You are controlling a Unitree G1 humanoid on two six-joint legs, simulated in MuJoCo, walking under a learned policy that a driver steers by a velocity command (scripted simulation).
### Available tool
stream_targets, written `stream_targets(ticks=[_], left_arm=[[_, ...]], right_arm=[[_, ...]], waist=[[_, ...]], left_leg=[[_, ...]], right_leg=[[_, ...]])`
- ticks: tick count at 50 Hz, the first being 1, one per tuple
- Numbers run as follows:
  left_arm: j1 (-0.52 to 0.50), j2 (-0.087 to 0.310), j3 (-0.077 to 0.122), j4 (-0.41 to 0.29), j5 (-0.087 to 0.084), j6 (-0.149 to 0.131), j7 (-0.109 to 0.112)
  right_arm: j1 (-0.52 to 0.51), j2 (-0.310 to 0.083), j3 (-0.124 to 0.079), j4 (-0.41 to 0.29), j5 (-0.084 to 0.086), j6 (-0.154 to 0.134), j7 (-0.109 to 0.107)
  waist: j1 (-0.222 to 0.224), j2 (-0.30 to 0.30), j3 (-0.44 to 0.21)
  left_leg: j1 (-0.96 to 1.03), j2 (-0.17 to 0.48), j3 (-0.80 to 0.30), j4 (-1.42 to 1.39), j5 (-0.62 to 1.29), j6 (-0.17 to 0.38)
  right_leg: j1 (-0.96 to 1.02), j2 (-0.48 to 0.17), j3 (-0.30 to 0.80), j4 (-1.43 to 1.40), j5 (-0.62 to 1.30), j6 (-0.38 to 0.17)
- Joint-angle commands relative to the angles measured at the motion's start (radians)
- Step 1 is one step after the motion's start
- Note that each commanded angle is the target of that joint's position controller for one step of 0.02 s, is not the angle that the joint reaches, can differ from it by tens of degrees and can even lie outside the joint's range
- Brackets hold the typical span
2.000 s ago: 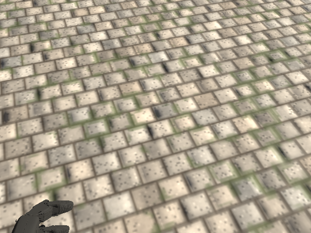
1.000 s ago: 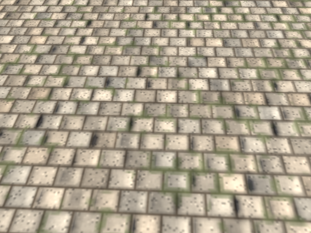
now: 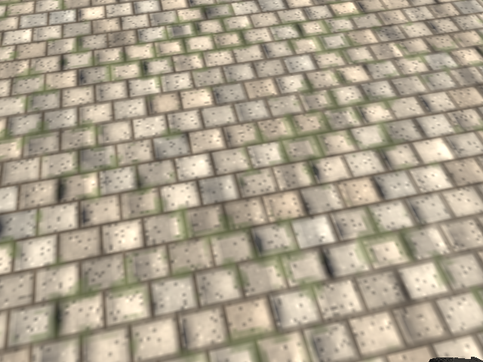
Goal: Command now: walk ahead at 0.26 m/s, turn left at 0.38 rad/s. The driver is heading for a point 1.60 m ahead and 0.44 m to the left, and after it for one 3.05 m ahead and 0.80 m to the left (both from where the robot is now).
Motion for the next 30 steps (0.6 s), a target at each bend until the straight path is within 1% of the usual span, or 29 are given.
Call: stream_targets(ticks=[1, 2, 3, 4, 5, 7, 8, 10, 13, 15, 16, 17, 18, 19, 20, 21, 22, 23, 24, 25, 26, 27, 28, 30], left_arm=[[-0.087, 0.156, 0.032, -0.139, 0.007, -0.04, 0.007], [-0.078, 0.152, 0.035, -0.149, 0.013, -0.03, 0.011], [-0.055, 0.135, 0.032, -0.148, 0.014, -0.018, 0.014], [-0.028, 0.114, 0.026, -0.142, 0.013, -0.008, 0.018], [-0.017, 0.097, 0.021, -0.138, 0.013, 0.001, 0.023], [-0.037, 0.082, 0.017, -0.142, 0.018, 0.013, 0.033], [-0.052, 0.079, 0.016, -0.143, 0.02, 0.017, 0.035], [-0.101, 0.077, 0.017, -0.154, 0.014, 0.024, 0.035], [-0.186, 0.075, 0.019, -0.179, 0.005, 0.025, 0.027], [-0.213, 0.084, 0.025, -0.189, 0.001, 0.016, 0.019], [-0.209, 0.091, 0.03, -0.189, 0.0, 0.009, 0.015], [-0.189, 0.095, 0.035, -0.184, -0.001, 0.002, 0.012], [-0.153, 0.097, 0.04, -0.171, -0.001, -0.007, 0.01], [-0.13, 0.137, 0.051, -0.169, 0.01, -0.012, 0.015], [-0.157, 0.202, 0.062, -0.196, 0.026, 0.0, 0.025], [-0.107, 0.199, 0.068, -0.171, 0.051, 0.012, 0.018], [-0.116, 0.151, 0.058, -0.182, 0.037, 0.013, 0.015], [-0.143, 0.109, 0.048, -0.183, 0.027, 0.017, 0.017], [-0.173, 0.091, 0.042, -0.189, 0.018, 0.023, 0.019], [-0.194, 0.096, 0.042, -0.186, 0.013, 0.028, 0.022], [-0.198, 0.103, 0.044, -0.181, 0.017, 0.032, 0.025], [-0.192, 0.105, 0.047, -0.175, 0.022, 0.036, 0.028], [-0.179, 0.108, 0.05, -0.169, 0.024, 0.04, 0.031], [-0.164, 0.122, 0.06, -0.158, 0.021, 0.046, 0.035]], right_arm=[[0.098, -0.139, -0.042, -0.059, 0.007, 0.015, -0.026], [0.093, -0.137, -0.04, -0.062, -0.006, 0.018, -0.032], [0.081, -0.135, -0.041, -0.063, -0.011, 0.021, -0.034], [0.073, -0.139, -0.043, -0.062, -0.011, 0.024, -0.037], [0.067, -0.15, -0.047, -0.059, -0.01, 0.026, -0.04], [0.07, -0.179, -0.058, -0.054, -0.005, 0.039, -0.05], [0.073, -0.185, -0.061, -0.051, 0.001, 0.049, -0.057], [0.077, -0.182, -0.061, -0.047, 0.011, 0.07, -0.069], [0.087, -0.176, -0.061, -0.047, 0.014, 0.095, -0.081], [0.091, -0.174, -0.062, -0.053, 0.011, 0.106, -0.082], [0.088, -0.17, -0.061, -0.057, 0.012, 0.109, -0.082], [0.074, -0.163, -0.059, -0.065, 0.015, 0.112, -0.083], [0.05, -0.15, -0.055, -0.076, 0.02, 0.115, -0.084], [0.079, -0.107, -0.042, -0.084, 0.012, 0.114, -0.084], [0.178, -0.051, -0.028, -0.08, -0.011, 0.111, -0.081], [0.194, -0.117, -0.043, -0.096, -0.002, 0.102, -0.08], [0.206, -0.191, -0.066, -0.069, -0.002, 0.104, -0.081], [0.177, -0.208, -0.078, -0.055, 0.008, 0.117, -0.083], [0.172, -0.188, -0.079, -0.046, 0.014, 0.135, -0.088], [0.159, -0.166, -0.074, -0.057, 0.014, 0.146, -0.089], [0.148, -0.135, -0.066, -0.067, 0.016, 0.151, -0.087], [0.131, -0.113, -0.061, -0.08, 0.018, 0.151, -0.085], [0.11, -0.099, -0.056, -0.094, 0.018, 0.149, -0.084], [0.077, -0.089, -0.051, -0.118, 0.013, 0.147, -0.077]], waist=[[-0.066, -0.022, -0.179], [-0.031, -0.004, -0.157], [-0.008, 0.026, -0.145], [0.009, 0.048, -0.143], [0.02, 0.057, -0.145], [0.017, 0.064, -0.169], [0.013, 0.067, -0.188], [-0.003, 0.081, -0.2], [-0.032, 0.111, -0.182], [-0.041, 0.134, -0.17], [-0.038, 0.146, -0.168], [-0.021, 0.157, -0.164], [0.008, 0.163, -0.157], [-0.005, 0.115, -0.185], [-0.074, -0.13, -0.213], [-0.06, -0.295, -0.225], [-0.048, -0.187, -0.202], [-0.041, -0.116, -0.168], [-0.046, -0.085, -0.145], [-0.046, -0.094, -0.122], [-0.045, -0.109, -0.107], [-0.036, -0.133, -0.105], [-0.023, -0.152, -0.114], [-0.004, -0.166, -0.142]], left_leg=[[0.498, 0.322, -0.421, -0.158, 0.555, 0.234], [0.391, 0.294, -0.385, -0.186, 0.582, 0.228], [0.332, 0.274, -0.366, -0.204, 0.589, 0.228], [0.286, 0.262, -0.34, -0.211, 0.613, 0.229], [0.244, 0.25, -0.316, -0.212, 0.641, 0.225], [0.204, 0.23, -0.293, -0.2, 0.648, 0.21], [0.195, 0.214, -0.286, -0.189, 0.605, 0.191], [0.182, 0.186, -0.291, -0.174, 0.479, 0.153], [0.198, 0.176, -0.355, -0.153, 0.272, 0.126], [0.235, 0.183, -0.414, -0.119, 0.216, 0.119], [0.257, 0.186, -0.446, -0.094, 0.213, 0.111], [0.27, 0.177, -0.469, -0.066, 0.207, 0.095], [0.257, 0.149, -0.471, -0.026, 0.176, 0.066], [0.191, 0.106, -0.441, 0.061, 0.013, 0.021], [0.045, -0.018, -0.287, 0.28, -0.435, -0.044], [-0.116, -0.055, -0.189, 0.471, -0.612, -0.094], [-0.138, 0.005, -0.193, 0.623, -0.546, -0.13], [-0.155, 0.026, -0.177, 0.682, -0.471, -0.152], [-0.151, 0.041, -0.163, 0.709, -0.424, -0.172], [-0.15, 0.053, -0.145, 0.718, -0.377, -0.185], [-0.128, 0.058, -0.111, 0.689, -0.343, -0.193], [-0.12, 0.061, -0.086, 0.644, -0.32, -0.198], [-0.122, 0.067, -0.072, 0.599, -0.314, -0.202], [-0.103, 0.094, -0.063, 0.511, -0.312, -0.203]], right_leg=[[-0.427, -0.083, 0.05, 0.137, 0.049, 0.027], [-0.363, -0.097, 0.052, 0.093, 0.07, 0.03], [-0.334, -0.097, 0.048, 0.05, 0.076, 0.038], [-0.315, -0.099, 0.04, -0.004, 0.077, 0.049], [-0.299, -0.095, 0.026, -0.066, 0.085, 0.06], [-0.275, -0.074, 0.009, -0.168, 0.151, 0.078], [-0.256, -0.067, 0.011, -0.21, 0.207, 0.083], [-0.231, -0.05, 0.017, -0.29, 0.299, 0.089], [-0.225, -0.03, 0.038, -0.405, 0.322, 0.086], [-0.211, -0.014, 0.05, -0.488, 0.286, 0.076], [-0.191, -0.009, 0.056, -0.543, 0.273, 0.067], [-0.149, -0.008, 0.055, -0.63, 0.3, 0.053], [-0.069, -0.019, 0.043, -0.763, 0.41, 0.031], [0.065, -0.141, 0.113, -0.801, 0.534, -0.017], [0.205, -0.37, 0.313, -0.762, 0.874, -0.129], [0.225, -0.496, 0.54, -0.803, 0.928, -0.292], [0.202, -0.47, 0.487, -0.8, 0.848, -0.302], [0.17, -0.399, 0.355, -0.784, 0.78, -0.257], [0.137, -0.342, 0.264, -0.786, 0.718, -0.222], [0.101, -0.321, 0.214, -0.797, 0.696, -0.216], [0.068, -0.289, 0.153, -0.814, 0.687, -0.211], [0.071, -0.273, 0.116, -0.825, 0.678, -0.214], [0.098, -0.279, 0.101, -0.829, 0.686, -0.225], [0.141, -0.312, 0.085, -0.826, 0.706, -0.246]])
